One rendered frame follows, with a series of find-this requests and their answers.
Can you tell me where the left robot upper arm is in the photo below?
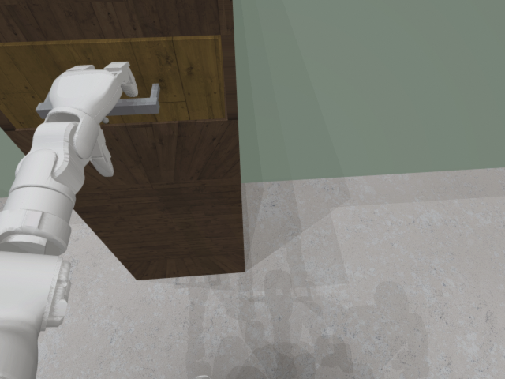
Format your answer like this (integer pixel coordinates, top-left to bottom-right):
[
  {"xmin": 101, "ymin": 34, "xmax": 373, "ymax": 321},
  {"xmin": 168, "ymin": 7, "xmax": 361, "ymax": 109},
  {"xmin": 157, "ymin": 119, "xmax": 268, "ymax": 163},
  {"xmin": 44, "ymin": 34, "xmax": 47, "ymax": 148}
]
[{"xmin": 0, "ymin": 251, "xmax": 71, "ymax": 379}]

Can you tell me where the robot left hand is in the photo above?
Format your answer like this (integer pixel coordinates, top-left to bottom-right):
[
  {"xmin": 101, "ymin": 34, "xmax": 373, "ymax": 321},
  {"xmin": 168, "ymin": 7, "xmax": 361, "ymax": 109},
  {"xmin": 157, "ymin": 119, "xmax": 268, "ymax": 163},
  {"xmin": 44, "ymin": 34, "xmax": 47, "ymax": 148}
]
[{"xmin": 49, "ymin": 62, "xmax": 138, "ymax": 177}]

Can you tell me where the cabinet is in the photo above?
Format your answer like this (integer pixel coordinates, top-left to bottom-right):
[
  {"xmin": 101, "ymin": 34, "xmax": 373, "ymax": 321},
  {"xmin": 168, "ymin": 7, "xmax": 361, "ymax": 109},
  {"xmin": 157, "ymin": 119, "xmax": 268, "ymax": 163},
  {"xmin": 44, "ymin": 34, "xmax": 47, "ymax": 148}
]
[{"xmin": 0, "ymin": 0, "xmax": 245, "ymax": 280}]

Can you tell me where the drawer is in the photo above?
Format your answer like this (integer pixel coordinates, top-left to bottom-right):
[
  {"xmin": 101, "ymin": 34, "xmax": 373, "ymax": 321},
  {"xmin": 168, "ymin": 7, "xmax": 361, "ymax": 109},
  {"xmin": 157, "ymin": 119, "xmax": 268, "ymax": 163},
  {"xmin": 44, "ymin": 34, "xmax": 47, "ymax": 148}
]
[{"xmin": 0, "ymin": 35, "xmax": 225, "ymax": 129}]

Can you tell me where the left robot forearm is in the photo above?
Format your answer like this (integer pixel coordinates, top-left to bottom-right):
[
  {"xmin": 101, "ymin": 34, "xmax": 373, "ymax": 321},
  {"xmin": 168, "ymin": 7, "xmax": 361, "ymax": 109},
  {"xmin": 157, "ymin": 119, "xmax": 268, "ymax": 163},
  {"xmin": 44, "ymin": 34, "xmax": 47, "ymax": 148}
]
[{"xmin": 0, "ymin": 107, "xmax": 99, "ymax": 256}]

